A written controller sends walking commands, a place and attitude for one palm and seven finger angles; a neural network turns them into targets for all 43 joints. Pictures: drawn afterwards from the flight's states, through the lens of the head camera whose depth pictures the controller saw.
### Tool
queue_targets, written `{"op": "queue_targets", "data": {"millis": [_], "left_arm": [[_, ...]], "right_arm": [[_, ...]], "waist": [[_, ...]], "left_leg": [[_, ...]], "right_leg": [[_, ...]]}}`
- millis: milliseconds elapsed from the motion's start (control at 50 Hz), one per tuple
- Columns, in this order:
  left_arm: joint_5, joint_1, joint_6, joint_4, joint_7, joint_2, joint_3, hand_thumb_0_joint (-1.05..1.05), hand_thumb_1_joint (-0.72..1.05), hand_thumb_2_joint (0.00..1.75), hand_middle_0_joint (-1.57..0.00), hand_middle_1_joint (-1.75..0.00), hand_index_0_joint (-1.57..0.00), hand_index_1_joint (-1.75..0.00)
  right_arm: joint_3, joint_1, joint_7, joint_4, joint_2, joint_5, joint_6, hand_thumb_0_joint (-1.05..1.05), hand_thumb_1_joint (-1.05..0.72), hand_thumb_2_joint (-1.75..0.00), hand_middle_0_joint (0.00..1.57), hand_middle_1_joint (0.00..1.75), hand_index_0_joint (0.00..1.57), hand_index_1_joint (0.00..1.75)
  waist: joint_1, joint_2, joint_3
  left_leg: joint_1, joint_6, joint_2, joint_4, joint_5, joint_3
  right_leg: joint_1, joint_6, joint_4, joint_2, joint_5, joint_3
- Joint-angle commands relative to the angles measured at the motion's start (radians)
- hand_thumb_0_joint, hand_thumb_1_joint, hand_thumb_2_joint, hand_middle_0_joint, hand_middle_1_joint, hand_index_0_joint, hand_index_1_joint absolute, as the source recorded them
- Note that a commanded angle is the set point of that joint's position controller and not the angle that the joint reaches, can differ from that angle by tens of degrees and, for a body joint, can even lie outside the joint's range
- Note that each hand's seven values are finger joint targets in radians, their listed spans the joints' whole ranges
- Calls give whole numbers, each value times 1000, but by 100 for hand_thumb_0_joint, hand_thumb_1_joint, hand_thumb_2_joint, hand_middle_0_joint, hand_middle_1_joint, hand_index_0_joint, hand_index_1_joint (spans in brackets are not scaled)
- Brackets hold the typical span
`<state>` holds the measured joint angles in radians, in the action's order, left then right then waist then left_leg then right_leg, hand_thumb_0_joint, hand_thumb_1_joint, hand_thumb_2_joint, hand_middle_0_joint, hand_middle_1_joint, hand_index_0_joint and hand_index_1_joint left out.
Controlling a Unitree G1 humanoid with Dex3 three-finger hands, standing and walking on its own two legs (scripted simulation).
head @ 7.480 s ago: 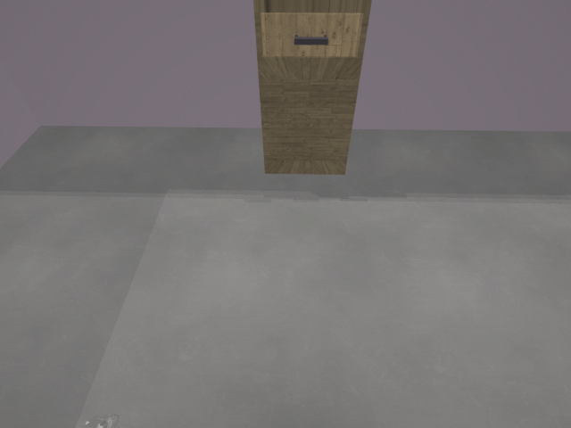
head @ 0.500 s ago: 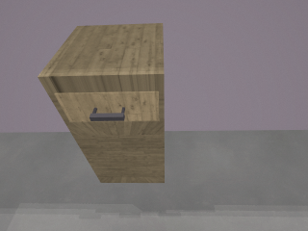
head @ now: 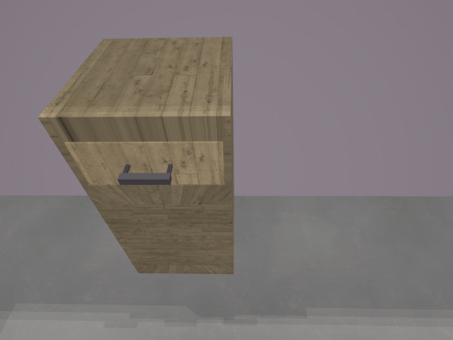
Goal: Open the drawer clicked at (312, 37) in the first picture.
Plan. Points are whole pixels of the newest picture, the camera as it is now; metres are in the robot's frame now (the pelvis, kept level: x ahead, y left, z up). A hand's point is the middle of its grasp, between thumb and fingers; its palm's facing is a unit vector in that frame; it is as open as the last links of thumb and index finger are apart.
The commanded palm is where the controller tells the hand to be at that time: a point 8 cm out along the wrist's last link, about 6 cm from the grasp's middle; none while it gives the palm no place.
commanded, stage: look again from close up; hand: left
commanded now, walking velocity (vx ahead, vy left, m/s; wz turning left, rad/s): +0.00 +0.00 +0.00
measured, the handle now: (146, 173) +0.52 +0.24 -0.05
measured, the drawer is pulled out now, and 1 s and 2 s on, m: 0.00 0.00 0.00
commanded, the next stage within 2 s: raise the hand with hooked fingers in 0.06 s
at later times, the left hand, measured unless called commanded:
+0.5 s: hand (134, 306) +0.19 +0.18 -0.04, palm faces -0.02 -0.32 -0.95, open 8.1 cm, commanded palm +0.14 +0.22 -0.03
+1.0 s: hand (113, 283) +0.22 +0.22 -0.02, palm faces +0.00 -0.13 -0.99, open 11.1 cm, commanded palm +0.20 +0.23 +0.04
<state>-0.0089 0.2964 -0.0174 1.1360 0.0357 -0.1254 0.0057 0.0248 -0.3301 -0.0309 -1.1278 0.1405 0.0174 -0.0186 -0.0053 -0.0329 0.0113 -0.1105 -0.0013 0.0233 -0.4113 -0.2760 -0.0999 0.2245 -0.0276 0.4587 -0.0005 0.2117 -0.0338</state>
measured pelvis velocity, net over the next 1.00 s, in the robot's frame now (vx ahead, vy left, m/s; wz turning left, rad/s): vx -0.01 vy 0.00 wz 0.01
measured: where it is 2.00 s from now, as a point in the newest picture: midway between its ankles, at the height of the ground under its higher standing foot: outside the picture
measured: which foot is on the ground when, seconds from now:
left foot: down 0.00-1.00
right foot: down 0.00-1.00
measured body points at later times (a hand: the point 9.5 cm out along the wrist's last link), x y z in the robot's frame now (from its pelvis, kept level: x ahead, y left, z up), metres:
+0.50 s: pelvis -0.01 -0.01 -0.03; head +0.00 -0.03 +0.42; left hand +0.19 +0.20 +0.01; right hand +0.21 -0.27 -0.09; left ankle -0.03 +0.12 -0.74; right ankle +0.02 -0.10 -0.74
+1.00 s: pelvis -0.01 +0.00 -0.03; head +0.02 -0.02 +0.42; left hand +0.22 +0.23 +0.04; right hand +0.18 -0.19 -0.14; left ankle -0.03 +0.12 -0.74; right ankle +0.02 -0.10 -0.74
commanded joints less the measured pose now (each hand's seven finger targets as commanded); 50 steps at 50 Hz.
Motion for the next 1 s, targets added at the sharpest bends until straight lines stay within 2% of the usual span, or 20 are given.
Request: {"op": "queue_targets", "data": {"millis": [0, 120, 140, 160, 180, 200, 220, 240, 280, 300, 320, 360, 420, 480, 520, 600, 700, 820, 900, 980], "left_arm": [[1, 51, -13, -31, -1, -93, -12, 0, 90, 90, -20, -30, -20, -30], [1, 60, -15, -31, -2, -89, -13, 0, 90, 90, -20, -30, -20, -30], [-8, 148, -31, 8, 43, -145, -21, 0, 90, 90, -20, -30, -20, -30], [-124, -656, -217, -1443, 23, -390, 75, 0, 88, 89, -20, -32, -20, -32], [-145, -259, -134, -1206, 120, -386, -13, 0, 85, 88, -20, -33, -20, -33], [-143, -23, 15, -1133, 176, -225, 66, 0, 83, 87, -21, -34, -21, -34], [-200, 12, 44, -1107, 184, -139, 114, 0, 81, 86, -21, -36, -21, -36], [-264, -50, 39, -1186, 200, -160, 143, 0, 78, 85, -21, -37, -21, -37], [-476, -24, 20, -1154, 249, -197, 145, 0, 74, 83, -21, -40, -21, -40], [-584, 1, 16, -1119, 276, -190, 146, 0, 71, 82, -21, -42, -21, -42], [-691, 81, 12, -1091, 307, -198, 115, 0, 69, 81, -22, -43, -22, -43], [-851, 311, -1, -994, 351, -170, 109, 0, 64, 79, -22, -47, -22, -47], [-981, 379, -45, -1053, 376, -201, 69, 0, 57, 76, -22, -51, -22, -51], [-1075, 292, -72, -1179, 430, -273, 4, 0, 50, 73, -23, -55, -23, -55], [-1130, 134, -65, -1291, 483, -313, -20, 0, 46, 71, -23, -58, -23, -58], [-1171, -128, -72, -1417, 560, -354, -40, 0, 36, 67, -24, -64, -24, -64], [-1087, -198, -34, -1388, 523, -314, 27, 0, 25, 62, -25, -72, -25, -72], [-1029, -62, 75, -1287, 360, -311, 46, 0, 11, 56, -26, -81, -26, -81], [-1033, -47, 56, -1281, 311, -367, -16, 0, 1, 52, -26, -87, -26, -87], [-1035, -106, 16, -1329, 329, -390, -51, 0, -8, 48, -27, -93, -27, -93]], "right_arm": [[-18, -86, -5, 6, 74, -6, -9, 0, -90, -90, 20, 30, 20, 30], [-19, -85, -6, 5, 70, -5, -6, 0, -90, -90, 20, 30, 20, 30], [-36, 60, 6, 76, 118, -12, -17, 0, -90, -90, 20, 30, 20, 30], [-19, 87, -60, 438, 266, -70, -157, 0, -90, -90, 20, 30, 20, 30], [-48, 177, -98, 398, 216, -59, -237, 0, -90, -90, 20, 30, 20, 30], [-58, 171, -97, 408, 172, -98, -270, 0, -90, -90, 20, 30, 20, 30], [-55, 151, -100, 390, 178, -90, -282, 0, -90, -90, 20, 30, 20, 30], [-56, 198, -93, 458, 207, -82, -299, 0, -90, -90, 20, 30, 20, 30], [-60, 174, -75, 497, 238, -22, -285, 0, -90, -90, 20, 30, 20, 30], [-74, 180, -60, 544, 235, -7, -263, 0, -90, -90, 20, 30, 20, 30], [-92, 200, -42, 590, 231, 15, -233, 0, -90, -90, 20, 30, 20, 30], [-103, 238, 2, 641, 228, 39, -156, 0, -90, -90, 20, 30, 20, 30], [-93, 318, 67, 711, 213, 27, -38, 0, -90, -90, 20, 30, 20, 30], [-89, 358, 93, 753, 195, 28, 10, 0, -90, -90, 20, 30, 20, 30], [-96, 356, 97, 771, 191, 45, 36, 0, -90, -90, 20, 30, 20, 30], [-100, 336, 89, 760, 180, 67, 54, 0, -90, -90, 20, 30, 20, 30], [-85, 349, 60, 753, 178, 62, 44, 0, -90, -90, 20, 30, 20, 30], [-52, 355, 38, 745, 171, 30, 65, 0, -90, -90, 20, 30, 20, 30], [-41, 351, 32, 733, 174, 27, 62, 0, -90, -90, 20, 30, 20, 30], [-58, 322, 33, 723, 175, 28, 54, 0, -90, -90, 20, 30, 20, 30]], "waist": [[-6, 38, 66], [-6, 49, 71], [53, 181, 112], [-43, -108, -391], [30, -268, -356], [24, -227, -189], [2, -96, -121], [-14, 3, 16], [-25, 173, -10], [-16, 158, -34], [22, 178, -83], [93, 254, -49], [151, 275, -104], [161, 112, -204], [141, 31, -264], [63, 11, -353], [9, -21, -339], [64, 89, -275], [96, 81, -220], [99, 39, -270]], "left_leg": [[-88, 27, 86, 93, 79, 82], [-85, 23, 79, 87, 67, 78], [-197, -9, 94, -134, 72, 32], [78, 48, -19, 32, 188, 50], [47, 53, -24, 8, 264, 38], [-55, 25, -20, 26, 180, 58], [-88, 30, -11, 5, 145, 52], [-146, 40, -19, -16, 65, 91], [-236, 44, -43, -99, -12, 91], [-262, 34, -64, -134, -35, 86], [-277, 22, -79, -159, -36, 73], [-382, 10, -77, -172, -20, 73], [-473, 6, -76, -190, 40, 51], [-452, 9, -77, -234, 91, 34], [-413, 12, -80, -278, 95, 49], [-320, 20, -71, -400, 85, 100], [-302, 33, -64, -404, 38, 99], [-335, 28, -46, -255, 98, 83], [-333, 25, -40, -191, 115, 80], [-281, 26, -39, -168, 158, 77]], "right_leg": [[-32, -25, -90, 96, -152, 110], [-32, -26, -116, 98, -135, 118], [-49, 26, -55, 171, -629, 152], [-140, -10, 4, 67, -353, 236], [-116, -36, 52, 30, -147, 128], [-13, -30, 38, 10, -30, 88], [34, -13, 24, 1, -23, 63], [138, -10, 10, 0, 49, 78], [251, -8, 18, -2, 226, 89], [275, -11, 27, 0, 298, 106], [257, -20, 29, -1, 340, 108], [229, -39, 48, -5, 286, 138], [145, -48, 120, 8, 60, 159], [152, -57, 197, 1, -54, 168], [226, -61, 230, -10, -30, 187], [404, -55, 270, -8, 39, 221], [409, -35, 248, -11, 69, 141], [156, -22, 192, -14, -66, 71], [90, -26, 160, -10, -77, 73], [48, -29, 150, -6, -114, 74]]}}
